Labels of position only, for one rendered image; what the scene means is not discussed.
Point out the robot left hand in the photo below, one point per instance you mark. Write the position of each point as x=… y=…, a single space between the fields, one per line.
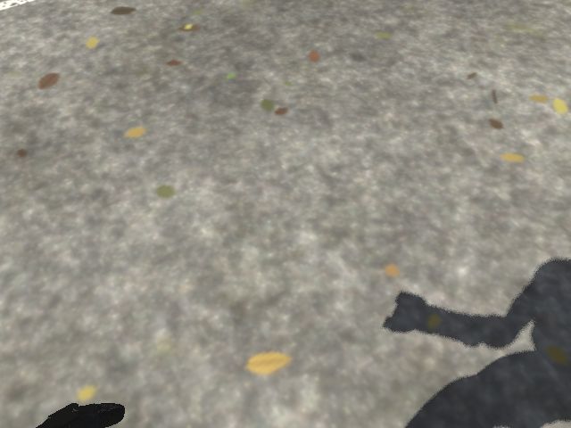
x=88 y=416

